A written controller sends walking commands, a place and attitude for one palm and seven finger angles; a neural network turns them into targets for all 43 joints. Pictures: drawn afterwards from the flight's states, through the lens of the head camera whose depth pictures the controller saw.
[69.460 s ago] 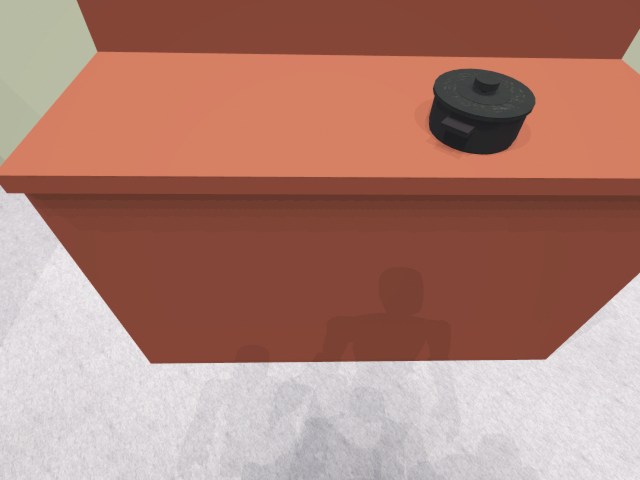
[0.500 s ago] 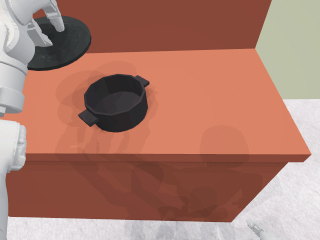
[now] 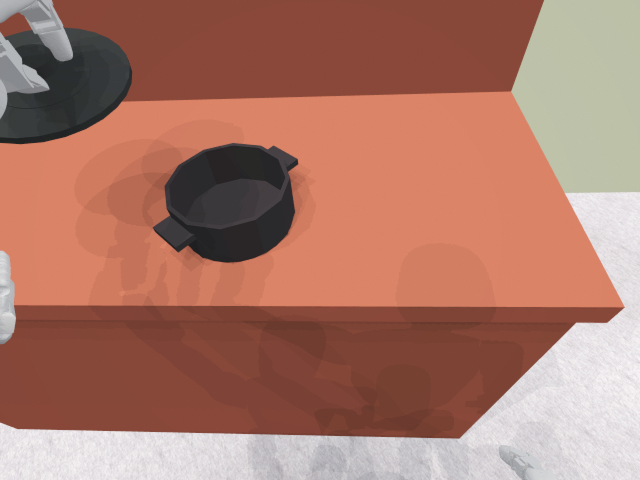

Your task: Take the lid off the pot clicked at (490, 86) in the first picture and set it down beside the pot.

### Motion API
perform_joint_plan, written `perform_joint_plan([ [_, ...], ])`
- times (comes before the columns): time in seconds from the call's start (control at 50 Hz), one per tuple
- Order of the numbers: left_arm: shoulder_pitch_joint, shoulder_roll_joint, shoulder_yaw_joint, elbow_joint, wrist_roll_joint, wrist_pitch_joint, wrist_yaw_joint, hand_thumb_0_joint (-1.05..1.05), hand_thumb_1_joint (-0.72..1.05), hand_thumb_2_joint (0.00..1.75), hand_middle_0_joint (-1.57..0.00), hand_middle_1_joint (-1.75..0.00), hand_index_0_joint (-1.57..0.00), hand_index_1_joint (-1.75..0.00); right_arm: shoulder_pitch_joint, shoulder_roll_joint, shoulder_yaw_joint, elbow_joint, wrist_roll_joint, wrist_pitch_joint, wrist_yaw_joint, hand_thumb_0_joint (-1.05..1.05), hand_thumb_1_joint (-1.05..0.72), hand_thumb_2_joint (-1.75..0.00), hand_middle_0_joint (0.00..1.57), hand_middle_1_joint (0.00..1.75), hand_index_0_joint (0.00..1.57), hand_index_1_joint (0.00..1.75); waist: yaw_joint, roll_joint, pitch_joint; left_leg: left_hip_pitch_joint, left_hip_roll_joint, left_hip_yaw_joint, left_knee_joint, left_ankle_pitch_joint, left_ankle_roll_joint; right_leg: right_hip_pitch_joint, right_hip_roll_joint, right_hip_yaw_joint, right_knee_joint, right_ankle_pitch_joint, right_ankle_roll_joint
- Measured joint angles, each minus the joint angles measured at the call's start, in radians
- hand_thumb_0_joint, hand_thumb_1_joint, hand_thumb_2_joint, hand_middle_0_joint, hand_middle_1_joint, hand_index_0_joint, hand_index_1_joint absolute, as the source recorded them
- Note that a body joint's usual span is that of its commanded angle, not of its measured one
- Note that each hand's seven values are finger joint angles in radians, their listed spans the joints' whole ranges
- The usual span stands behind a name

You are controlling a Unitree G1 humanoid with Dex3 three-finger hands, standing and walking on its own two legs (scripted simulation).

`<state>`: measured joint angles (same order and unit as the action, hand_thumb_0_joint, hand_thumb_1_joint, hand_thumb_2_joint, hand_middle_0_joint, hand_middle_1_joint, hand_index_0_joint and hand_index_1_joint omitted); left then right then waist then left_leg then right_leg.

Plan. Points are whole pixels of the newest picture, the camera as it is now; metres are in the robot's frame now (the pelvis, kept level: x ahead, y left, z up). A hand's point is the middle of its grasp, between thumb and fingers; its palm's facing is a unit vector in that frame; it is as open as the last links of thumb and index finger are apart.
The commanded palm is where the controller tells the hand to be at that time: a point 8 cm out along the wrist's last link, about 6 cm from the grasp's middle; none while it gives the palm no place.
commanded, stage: move the lid sideways beside the pot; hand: left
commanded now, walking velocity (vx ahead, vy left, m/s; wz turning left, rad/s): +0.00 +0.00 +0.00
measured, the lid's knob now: (32, 62) +0.47 +0.30 +0.29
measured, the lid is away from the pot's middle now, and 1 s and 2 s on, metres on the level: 0.17 0.23 0.23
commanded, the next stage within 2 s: lower the lid onto the table in 0.68 s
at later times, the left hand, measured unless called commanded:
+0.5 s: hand out of the picture +0.42 +0.34 +0.31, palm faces -0.15 -0.09 -0.98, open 7.2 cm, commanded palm +0.42 +0.35 +0.38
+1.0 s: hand out of the picture +0.44 +0.35 +0.29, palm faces -0.20 -0.13 -0.97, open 7.2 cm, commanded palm +0.43 +0.35 +0.36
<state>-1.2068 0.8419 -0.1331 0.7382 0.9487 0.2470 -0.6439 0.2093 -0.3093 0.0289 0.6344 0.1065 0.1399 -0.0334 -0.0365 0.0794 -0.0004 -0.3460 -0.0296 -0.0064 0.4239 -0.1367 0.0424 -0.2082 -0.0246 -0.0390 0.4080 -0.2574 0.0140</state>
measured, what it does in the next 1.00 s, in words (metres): stands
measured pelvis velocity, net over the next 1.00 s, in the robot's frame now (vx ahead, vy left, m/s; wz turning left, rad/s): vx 0.01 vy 0.00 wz -0.01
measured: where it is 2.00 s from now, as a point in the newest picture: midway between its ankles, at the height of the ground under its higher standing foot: outside the picture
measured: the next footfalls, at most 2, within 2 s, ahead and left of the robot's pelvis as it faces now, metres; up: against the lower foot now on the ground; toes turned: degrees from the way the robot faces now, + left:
none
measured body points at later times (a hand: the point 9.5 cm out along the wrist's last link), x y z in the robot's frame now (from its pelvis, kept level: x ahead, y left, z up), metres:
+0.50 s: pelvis +0.00 +0.00 +0.00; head +0.04 -0.03 +0.45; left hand +0.43 +0.34 +0.36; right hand +0.10 -0.27 -0.13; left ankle +0.05 +0.09 -0.74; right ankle -0.03 -0.13 -0.74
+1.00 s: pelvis +0.01 +0.00 +0.00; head +0.05 -0.01 +0.45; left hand +0.44 +0.35 +0.34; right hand +0.08 -0.27 -0.13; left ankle +0.05 +0.09 -0.74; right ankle -0.03 -0.13 -0.74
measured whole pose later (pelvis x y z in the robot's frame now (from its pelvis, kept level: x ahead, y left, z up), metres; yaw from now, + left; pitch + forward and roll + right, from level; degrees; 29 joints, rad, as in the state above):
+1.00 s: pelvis +0.01 +0.00 +0.00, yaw -1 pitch +5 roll -1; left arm -1.28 0.97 -0.09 1.00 1.00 0.18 -0.64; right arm 0.27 -0.32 0.04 0.66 0.12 0.13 -0.05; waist -0.07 0.07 0.02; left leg -0.37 -0.02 0.00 0.44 -0.16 0.04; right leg -0.21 -0.01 -0.03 0.38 -0.25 0.02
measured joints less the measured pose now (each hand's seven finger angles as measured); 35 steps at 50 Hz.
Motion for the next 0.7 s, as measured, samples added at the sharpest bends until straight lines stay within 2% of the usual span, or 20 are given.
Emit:
perform_joint_plan([
  [0.16,-0.003,0.034,0.032,0.047,0.004,-0.030,0.000,-0.04,0.32,0.70,-0.74,-0.91,-0.69,-0.85,-0.007,0.001,0.007,0.000,0.001,0.010,-0.004,0.01,-0.91,-0.90,0.20,0.30,0.20,0.30,-0.005,0.001,0.002,-0.003,0.005,-0.002,0.002,0.000,-0.003,-0.001,0.005,-0.001,-0.003,0.003,-0.002],
  [0.24,-0.012,0.053,0.017,0.072,0.016,-0.030,-0.009,-0.04,0.32,0.70,-0.74,-0.91,-0.69,-0.85,-0.001,0.002,0.007,-0.001,0.005,0.015,-0.007,0.01,-0.91,-0.90,0.20,0.30,0.20,0.30,-0.005,-0.003,0.006,-0.001,0.008,-0.002,0.000,0.001,-0.004,0.002,0.008,0.000,-0.008,0.005,-0.004],
  [0.3,0.004,0.065,0.047,0.059,0.019,-0.051,-0.003,-0.04,0.32,0.70,-0.74,-0.91,-0.69,-0.85,0.007,-0.001,0.007,0.002,0.002,0.014,-0.010,0.01,-0.91,-0.90,0.20,0.30,0.20,0.30,-0.005,-0.003,0.006,-0.002,0.009,-0.003,0.001,-0.001,-0.005,0.003,0.010,-0.002,-0.011,0.006,-0.005],
  [0.5,-0.012,0.123,0.075,0.141,0.035,-0.087,-0.004,-0.04,0.32,0.70,-0.74,-0.91,-0.68,-0.85,0.026,-0.008,0.007,0.012,0.006,0.024,-0.018,0.01,-0.91,-0.90,0.20,0.30,0.20,0.30,-0.014,-0.008,0.012,-0.006,0.016,-0.003,0.008,-0.007,-0.007,0.004,0.016,0.000,-0.018,0.008,-0.006],
  [0.7,-0.040,0.157,0.063,0.206,0.043,-0.111,-0.007,-0.04,0.32,0.70,-0.74,-0.91,-0.68,-0.85,0.043,-0.011,0.007,0.028,0.011,0.023,-0.026,0.01,-0.91,-0.90,0.20,0.30,0.20,0.30,-0.016,-0.013,0.022,-0.011,0.019,-0.003,0.016,-0.014,-0.006,0.008,0.020,0.000,-0.028,0.012,-0.006],
])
